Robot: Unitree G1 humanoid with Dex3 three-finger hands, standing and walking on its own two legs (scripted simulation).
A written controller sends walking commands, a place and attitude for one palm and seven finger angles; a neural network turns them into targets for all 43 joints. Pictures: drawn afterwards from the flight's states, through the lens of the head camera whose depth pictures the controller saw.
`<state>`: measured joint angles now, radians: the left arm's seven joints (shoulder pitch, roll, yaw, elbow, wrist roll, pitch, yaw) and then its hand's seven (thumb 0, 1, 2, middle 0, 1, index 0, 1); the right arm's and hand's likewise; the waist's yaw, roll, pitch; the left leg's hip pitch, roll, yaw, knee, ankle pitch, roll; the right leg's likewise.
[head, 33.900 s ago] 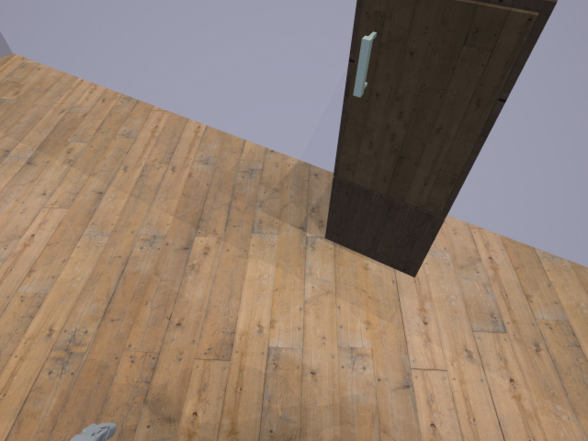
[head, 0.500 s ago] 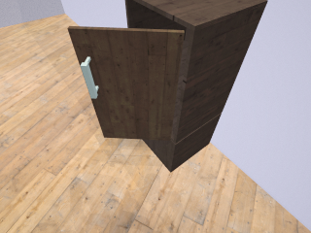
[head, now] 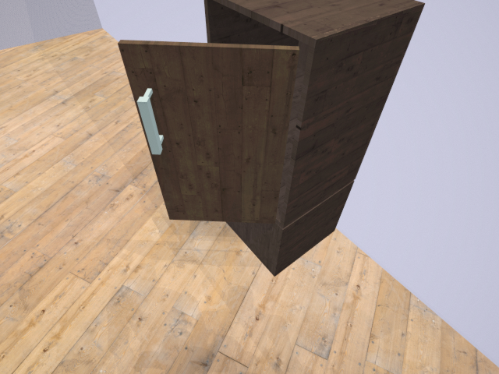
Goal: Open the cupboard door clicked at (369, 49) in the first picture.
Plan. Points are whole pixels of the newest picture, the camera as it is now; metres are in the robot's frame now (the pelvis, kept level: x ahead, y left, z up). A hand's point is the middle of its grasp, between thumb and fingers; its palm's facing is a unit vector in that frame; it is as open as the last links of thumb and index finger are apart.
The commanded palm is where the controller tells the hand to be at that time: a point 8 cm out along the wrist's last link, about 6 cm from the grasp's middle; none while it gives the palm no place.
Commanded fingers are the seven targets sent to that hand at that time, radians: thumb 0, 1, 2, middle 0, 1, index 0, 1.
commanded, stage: look again from close up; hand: left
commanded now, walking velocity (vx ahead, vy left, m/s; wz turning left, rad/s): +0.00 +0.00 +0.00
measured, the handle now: (153, 122) +0.63 +0.26 +0.05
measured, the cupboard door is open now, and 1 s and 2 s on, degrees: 50 50 50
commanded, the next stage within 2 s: shuffle to correct the standing spot in 0.24 s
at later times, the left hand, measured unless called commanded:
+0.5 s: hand out of the picture -0.05 +0.19 -0.18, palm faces +0.05 -0.99 -0.16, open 7.3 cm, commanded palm none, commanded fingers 0.00 0.90 0.90 -0.20 -0.30 -0.20 -0.30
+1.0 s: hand out of the picture +0.04 +0.19 -0.17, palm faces +0.11 -0.98 -0.16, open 7.3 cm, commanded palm none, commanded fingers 0.00 0.90 0.90 -0.20 -0.30 -0.20 -0.30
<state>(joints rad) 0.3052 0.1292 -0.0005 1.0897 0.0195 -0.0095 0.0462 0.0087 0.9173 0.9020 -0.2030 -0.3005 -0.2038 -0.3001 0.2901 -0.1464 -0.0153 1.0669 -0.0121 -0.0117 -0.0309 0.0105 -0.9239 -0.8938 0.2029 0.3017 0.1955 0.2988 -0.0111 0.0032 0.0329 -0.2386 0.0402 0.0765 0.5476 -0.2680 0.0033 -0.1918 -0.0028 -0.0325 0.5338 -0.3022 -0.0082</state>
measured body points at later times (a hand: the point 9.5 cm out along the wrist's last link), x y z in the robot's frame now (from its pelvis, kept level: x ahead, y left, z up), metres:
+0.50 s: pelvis -0.02 +0.02 +0.00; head -0.03 +0.03 +0.45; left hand -0.05 +0.24 -0.16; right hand -0.02 -0.21 -0.15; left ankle +0.02 +0.11 -0.73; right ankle -0.01 -0.11 -0.73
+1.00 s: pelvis +0.06 +0.03 +0.00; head +0.06 +0.04 +0.45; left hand +0.04 +0.24 -0.15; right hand +0.06 -0.18 -0.15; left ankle +0.07 +0.14 -0.68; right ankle +0.03 -0.08 -0.73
